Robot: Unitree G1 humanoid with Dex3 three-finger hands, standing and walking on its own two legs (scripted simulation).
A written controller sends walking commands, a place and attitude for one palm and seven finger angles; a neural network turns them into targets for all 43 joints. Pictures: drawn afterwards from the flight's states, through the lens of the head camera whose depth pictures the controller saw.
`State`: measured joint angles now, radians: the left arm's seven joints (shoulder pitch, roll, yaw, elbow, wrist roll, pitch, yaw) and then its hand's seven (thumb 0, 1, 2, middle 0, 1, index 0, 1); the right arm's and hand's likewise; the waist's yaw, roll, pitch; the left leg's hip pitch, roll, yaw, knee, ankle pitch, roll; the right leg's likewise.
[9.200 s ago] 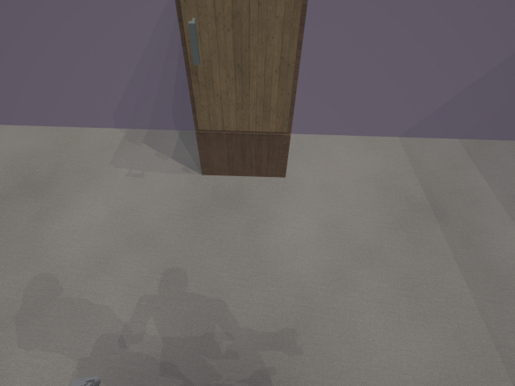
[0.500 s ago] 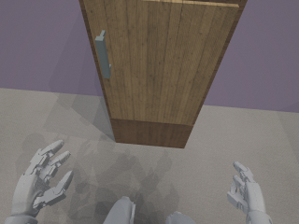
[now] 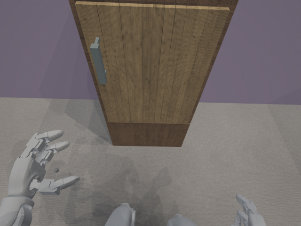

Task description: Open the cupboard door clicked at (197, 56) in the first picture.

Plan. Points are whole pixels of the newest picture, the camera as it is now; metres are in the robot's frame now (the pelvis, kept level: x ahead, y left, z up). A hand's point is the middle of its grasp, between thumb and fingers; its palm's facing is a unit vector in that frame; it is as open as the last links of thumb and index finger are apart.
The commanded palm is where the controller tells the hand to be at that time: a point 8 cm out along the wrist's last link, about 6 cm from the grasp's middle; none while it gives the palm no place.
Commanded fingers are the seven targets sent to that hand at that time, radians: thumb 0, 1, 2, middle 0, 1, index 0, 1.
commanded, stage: raise the hand with hooked fingers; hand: left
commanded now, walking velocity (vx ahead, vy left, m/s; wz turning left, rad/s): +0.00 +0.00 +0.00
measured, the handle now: (100, 61) +0.60 +0.21 +0.06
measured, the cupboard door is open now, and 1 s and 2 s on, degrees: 0 0 0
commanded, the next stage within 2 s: move the hooked fingers beside the handle in 1.14 s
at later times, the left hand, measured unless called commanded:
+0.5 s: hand (36, 149) +0.28 +0.29 +0.07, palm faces +0.07 -1.00 -0.05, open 13.9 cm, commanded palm +0.25 +0.33 +0.07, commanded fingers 0.00 -0.50 0.30 -0.30 -1.20 -0.30 -1.20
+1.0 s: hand (41, 138) +0.30 +0.28 +0.07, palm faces +0.06 -1.00 -0.04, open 14.0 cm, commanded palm +0.27 +0.33 +0.08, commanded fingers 0.00 -0.50 0.30 -0.30 -1.20 -0.30 -1.20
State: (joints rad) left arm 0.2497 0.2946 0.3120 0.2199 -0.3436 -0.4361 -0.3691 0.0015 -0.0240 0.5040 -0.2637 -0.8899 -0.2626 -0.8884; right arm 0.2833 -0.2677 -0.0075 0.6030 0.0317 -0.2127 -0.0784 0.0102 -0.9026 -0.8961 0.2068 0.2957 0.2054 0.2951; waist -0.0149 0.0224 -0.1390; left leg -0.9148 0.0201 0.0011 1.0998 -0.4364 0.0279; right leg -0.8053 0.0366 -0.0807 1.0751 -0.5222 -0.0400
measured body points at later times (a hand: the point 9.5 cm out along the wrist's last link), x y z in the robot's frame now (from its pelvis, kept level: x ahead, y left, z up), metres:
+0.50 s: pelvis +0.01 +0.02 +0.02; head +0.06 +0.04 +0.46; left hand +0.27 +0.34 +0.07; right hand +0.18 -0.22 -0.06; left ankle +0.05 +0.10 -0.66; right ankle +0.00 -0.10 -0.66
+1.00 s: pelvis +0.02 +0.01 +0.02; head +0.08 +0.02 +0.47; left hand +0.29 +0.34 +0.08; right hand +0.16 -0.25 -0.06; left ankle +0.05 +0.10 -0.66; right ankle +0.00 -0.10 -0.66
